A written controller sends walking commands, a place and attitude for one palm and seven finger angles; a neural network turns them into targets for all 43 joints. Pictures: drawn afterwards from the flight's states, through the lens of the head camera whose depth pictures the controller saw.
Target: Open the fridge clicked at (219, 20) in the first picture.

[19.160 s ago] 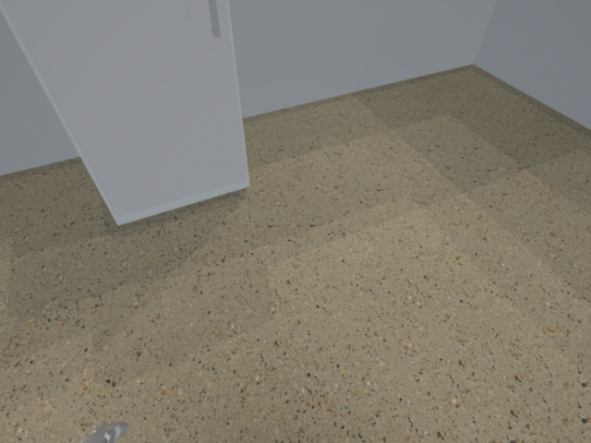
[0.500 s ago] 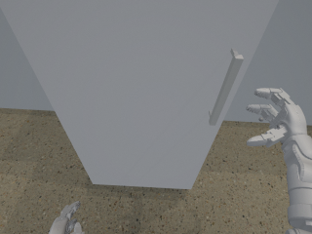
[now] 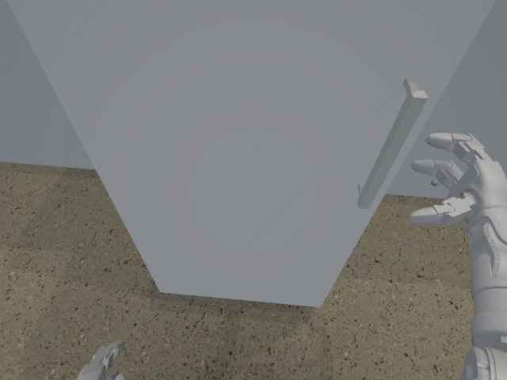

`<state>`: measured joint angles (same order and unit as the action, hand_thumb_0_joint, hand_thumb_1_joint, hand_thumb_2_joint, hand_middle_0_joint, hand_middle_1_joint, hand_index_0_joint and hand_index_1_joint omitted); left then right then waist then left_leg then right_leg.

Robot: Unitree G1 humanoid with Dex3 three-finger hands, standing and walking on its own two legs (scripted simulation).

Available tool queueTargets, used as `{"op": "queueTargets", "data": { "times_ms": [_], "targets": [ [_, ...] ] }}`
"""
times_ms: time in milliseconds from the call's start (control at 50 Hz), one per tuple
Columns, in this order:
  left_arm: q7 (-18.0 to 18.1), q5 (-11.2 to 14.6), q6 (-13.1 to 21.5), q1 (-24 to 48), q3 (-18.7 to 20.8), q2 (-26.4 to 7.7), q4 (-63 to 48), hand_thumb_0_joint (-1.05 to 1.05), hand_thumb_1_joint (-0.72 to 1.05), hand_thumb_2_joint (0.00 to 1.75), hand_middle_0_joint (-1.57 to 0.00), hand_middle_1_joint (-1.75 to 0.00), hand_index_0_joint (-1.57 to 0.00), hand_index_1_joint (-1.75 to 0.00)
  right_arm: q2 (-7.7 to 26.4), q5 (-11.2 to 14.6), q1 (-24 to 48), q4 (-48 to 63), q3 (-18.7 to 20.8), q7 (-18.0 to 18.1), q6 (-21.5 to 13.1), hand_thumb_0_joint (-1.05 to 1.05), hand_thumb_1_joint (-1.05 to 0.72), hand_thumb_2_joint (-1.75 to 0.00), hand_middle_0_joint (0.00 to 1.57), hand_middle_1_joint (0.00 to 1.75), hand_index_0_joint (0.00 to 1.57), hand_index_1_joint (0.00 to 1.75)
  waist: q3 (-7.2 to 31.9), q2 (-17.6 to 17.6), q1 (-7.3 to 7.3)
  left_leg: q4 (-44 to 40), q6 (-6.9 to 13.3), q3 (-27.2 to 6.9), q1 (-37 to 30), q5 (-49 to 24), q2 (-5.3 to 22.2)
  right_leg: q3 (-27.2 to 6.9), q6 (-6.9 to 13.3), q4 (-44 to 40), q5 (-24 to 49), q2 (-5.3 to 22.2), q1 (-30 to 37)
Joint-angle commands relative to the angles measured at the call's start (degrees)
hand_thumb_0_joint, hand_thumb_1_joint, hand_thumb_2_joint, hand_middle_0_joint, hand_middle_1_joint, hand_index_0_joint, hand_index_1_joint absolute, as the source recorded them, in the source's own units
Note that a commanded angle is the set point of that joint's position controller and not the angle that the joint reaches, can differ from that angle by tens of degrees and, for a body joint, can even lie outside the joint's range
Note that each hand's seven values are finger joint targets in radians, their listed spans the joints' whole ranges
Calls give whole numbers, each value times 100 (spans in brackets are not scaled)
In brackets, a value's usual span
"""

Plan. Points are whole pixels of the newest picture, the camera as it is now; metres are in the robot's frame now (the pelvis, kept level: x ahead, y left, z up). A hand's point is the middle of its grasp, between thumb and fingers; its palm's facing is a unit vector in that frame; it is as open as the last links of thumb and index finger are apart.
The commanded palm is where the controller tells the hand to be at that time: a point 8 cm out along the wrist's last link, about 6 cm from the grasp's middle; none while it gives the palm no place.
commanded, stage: move the hooked fingers beside the handle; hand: right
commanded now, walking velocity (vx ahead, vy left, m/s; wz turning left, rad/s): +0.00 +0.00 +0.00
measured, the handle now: (383, 151) +0.46 -0.16 +0.14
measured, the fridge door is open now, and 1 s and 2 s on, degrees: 0 0 0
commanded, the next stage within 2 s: feel for the door with the fingertips in 1.96 s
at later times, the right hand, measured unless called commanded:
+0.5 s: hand (440, 187) +0.38 -0.22 +0.15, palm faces -0.01 +1.00 +0.00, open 14.0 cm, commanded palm +0.36 -0.27 +0.14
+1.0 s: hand (436, 195) +0.38 -0.23 +0.13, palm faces +0.02 +1.00 -0.02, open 14.0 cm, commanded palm +0.36 -0.27 +0.15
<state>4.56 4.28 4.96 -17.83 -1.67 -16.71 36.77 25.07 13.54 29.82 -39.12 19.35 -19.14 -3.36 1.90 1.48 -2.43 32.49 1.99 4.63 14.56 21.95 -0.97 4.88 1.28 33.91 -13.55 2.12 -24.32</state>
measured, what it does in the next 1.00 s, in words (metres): stands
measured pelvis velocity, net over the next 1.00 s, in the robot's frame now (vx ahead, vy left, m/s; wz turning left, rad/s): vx -0.01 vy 0.00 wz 0.00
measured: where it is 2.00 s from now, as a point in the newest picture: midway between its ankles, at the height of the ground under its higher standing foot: outside the picture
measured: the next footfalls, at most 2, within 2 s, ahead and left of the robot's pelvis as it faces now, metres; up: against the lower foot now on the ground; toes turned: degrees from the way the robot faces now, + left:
none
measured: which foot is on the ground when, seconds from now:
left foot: down 0.00-1.00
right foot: down 0.00-1.00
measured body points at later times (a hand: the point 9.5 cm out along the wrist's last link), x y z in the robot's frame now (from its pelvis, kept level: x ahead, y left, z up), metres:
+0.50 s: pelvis +0.00 +0.00 +0.00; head +0.00 +0.01 +0.45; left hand +0.13 +0.26 -0.10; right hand +0.37 -0.28 +0.15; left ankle -0.06 +0.09 -0.73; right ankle +0.04 -0.11 -0.73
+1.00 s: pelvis -0.01 +0.00 +0.00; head +0.01 +0.00 +0.45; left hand +0.09 +0.26 -0.11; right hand +0.37 -0.28 +0.13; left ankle -0.06 +0.09 -0.73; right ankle +0.04 -0.11 -0.73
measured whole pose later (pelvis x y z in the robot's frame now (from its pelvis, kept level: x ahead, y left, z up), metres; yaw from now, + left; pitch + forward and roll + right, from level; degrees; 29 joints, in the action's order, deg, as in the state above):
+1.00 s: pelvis -0.01 +0.00 +0.00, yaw +0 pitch +3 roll +1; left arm 4.4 4.6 3.1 -19.2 -1.6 -16.9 35.9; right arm 24.2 13.9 27.2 -37.4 18.0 -17.9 -3.7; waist 1.8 1.9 -2.2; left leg 32.9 1.9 4.6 14.9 21.4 -1.2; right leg 4.8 1.5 34.5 -13.2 2.3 -24.7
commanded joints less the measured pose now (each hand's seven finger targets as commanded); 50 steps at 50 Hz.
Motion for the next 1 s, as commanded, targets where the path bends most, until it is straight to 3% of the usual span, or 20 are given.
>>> {"op": "queueTargets", "data": {
  "times_ms": [0, 20, 120, 260, 300, 340, 440, 480, 520, 580, 640, 700, 720, 740, 800, 840, 860, 920, 960, 980],
  "targets": [
    [38, 17, 225, 94, 315, -764, -707, 0, 90, 90, -20, -30, -20, -30, 1497, 151, 2214, 1486, 356, 18, -514, 0, 50, -30, 30, 120, 30, 120, 1987, 290, 30, -394, -120, -339, 547, -2595, -5, -567, 190, -56, 1746, -81, 2206],
    [40, 17, 204, 72, 310, -776, -709, 0, 90, 90, -20, -30, -20, -30, 1415, 206, 2064, 1379, 290, 7, -469, 0, 50, -30, 30, 120, 30, 120, 1889, -49, 23, -415, -144, -332, 420, -2711, 5, -510, 232, -51, 1745, -85, 2019],
    [14, 59, 98, 146, 317, -804, -836, 0, 90, 90, -20, -30, -20, -30, 1590, 179, 1594, 1061, 491, 35, -143, 0, 50, -30, 30, 120, 30, 120, 1457, -224, 145, -427, -195, -373, 376, -2758, 57, -406, 242, -104, 1458, -132, 1529],
    [26, 38, 77, 221, 305, -731, -918, 0, 90, 90, -20, -30, -20, -30, 1770, 191, 1974, 2064, 643, 27, -498, 0, 50, -30, 30, 120, 30, 120, 1904, 192, 69, -368, -185, -429, 283, -3004, -11, -422, 244, -54, 1793, -113, 1963],
    [40, 40, 142, 293, 286, -686, -903, 0, 90, 90, -20, -30, -20, -30, 1479, 215, 2230, 2371, 358, 0, -580, 0, 50, -30, 30, 120, 30, 120, 1998, 558, 4, -383, -134, -377, 452, -2770, -25, -492, 213, -47, 1845, -92, 2285],
    [50, 47, 178, 300, 269, -687, -835, 0, 90, 90, -20, -30, -20, -30, 1235, 242, 2193, 2335, 135, -17, -523, 0, 50, -30, 30, 120, 30, 120, 1852, 578, -42, -456, -131, -353, 628, -2582, -51, -519, 216, -62, 1771, -69, 2373],
    [101, 109, 103, 275, 261, -783, -696, 0, 90, 90, -20, -30, -20, -30, 974, 244, 1957, 1038, -111, -6, 35, 0, 50, -30, 30, 120, 30, 120, 913, -256, -115, -647, -170, -292, 994, -1725, -27, -542, 215, -246, 765, -89, 1627],
    [104, 100, 78, 261, 258, -803, -672, 0, 90, 90, -20, -30, -20, -30, 1062, 205, 2298, 787, -99, 70, 115, 0, 50, -30, 30, 120, 30, 120, 853, -328, -144, -656, -178, -321, 1088, -1510, 13, -576, 208, -247, 558, -109, 1462],
    [87, 66, 76, 245, 258, -793, -724, 0, 90, 90, -20, -30, -20, -30, 1158, 143, 2585, 1030, -73, 195, -61, 0, 50, -30, 30, 120, 30, 120, 1165, -217, -113, -583, -143, -317, 976, -1502, 26, -600, 216, -199, 686, -108, 1579],
    [48, 14, 109, 268, 238, -739, -803, 0, 90, 90, -20, -30, -20, -30, 1445, 47, 2821, 1666, 181, 353, -481, 0, 50, -30, 30, 120, 30, 120, 1989, 415, 18, -435, -77, -332, 745, -1716, -5, -681, 153, -167, 1106, -92, 2130],
    [17, -33, 181, 257, 234, -720, -776, 0, 90, 90, -20, -30, -20, -30, 1587, 24, 2910, 2116, 343, 449, -819, 0, 50, -30, 30, 120, 30, 120, 2405, 562, 57, -392, -61, -339, 586, -2000, -57, -718, 148, -132, 1515, -42, 2517],
    [11, 5, 162, 270, 224, -718, -730, 0, 90, 90, -20, -30, -20, -30, 1355, 45, 2319, 1411, 254, 383, -628, 0, 50, -30, 30, 120, 30, 120, 1741, 237, 53, -474, -85, -310, 646, -1944, -52, -647, 154, -223, 1245, -45, 2090],
    [13, 13, 134, 214, 238, -746, -735, 0, 90, 90, -20, -30, -20, -30, 1309, 88, 2004, 1054, 253, 327, -482, 0, 50, -30, 30, 120, 30, 120, 1530, -175, 75, -516, -109, -311, 513, -2005, -35, -582, 201, -222, 1157, -58, 1774],
    [17, 45, 111, 237, 230, -774, -734, 0, 90, 90, -20, -30, -20, -30, 1411, 92, 1837, 704, 336, 264, -309, 0, 50, -30, 30, 120, 30, 120, 1187, -268, 94, -554, -152, -356, 585, -2062, -26, -507, 214, -254, 992, -72, 1505],
    [28, 85, 13, 217, 234, -808, -844, 0, 90, 90, -20, -30, -20, -30, 1340, 105, 1709, 430, 176, 77, 39, 0, 50, -30, 30, 120, 30, 120, 885, -278, 87, -589, -176, -357, 707, -1876, 22, -468, 205, -291, 709, -125, 1178],
    [30, 89, 3, 230, 253, -802, -915, 0, 90, 90, -20, -30, -20, -30, 1296, 122, 1888, 679, 109, 13, 4, 0, 50, -30, 30, 120, 30, 120, 1084, -144, 53, -566, -187, -404, 681, -1989, 18, -423, 225, -213, 834, -128, 1284],
    [30, 74, 11, 188, 279, -801, -900, 0, 90, 90, -20, -30, -20, -30, 1483, 136, 2090, 919, 246, 16, -111, 0, 50, -30, 30, 120, 30, 120, 1268, -107, 52, -543, -172, -404, 659, -1996, 3, -462, 220, -177, 899, -124, 1391],
    [48, 52, 93, 204, 285, -742, -914, 0, 90, 90, -20, -30, -20, -30, 1313, 222, 2828, 2005, 35, 69, -641, 0, 50, -30, 30, 120, 30, 120, 1816, 197, -98, -482, -119, -379, 701, -1955, -60, -546, 230, -90, 1164, -79, 1970],
    [43, 21, 166, 190, 287, -734, -837, 0, 90, 90, -20, -30, -20, -30, 1349, 196, 2978, 2444, 87, 148, -861, 0, 50, -30, 30, 120, 30, 120, 2231, 729, -84, -473, -79, -374, 796, -1881, -111, -656, 176, -106, 1321, -57, 2552],
    [52, 12, 196, 178, 285, -731, -767, 0, 90, 90, -20, -30, -20, -30, 1305, 197, 2944, 2422, 84, 197, -895, 0, 50, -30, 30, 120, 30, 120, 2228, 654, -98, -492, -72, -337, 850, -1805, -117, -711, 162, -125, 1323, -35, 2658]
  ]
}}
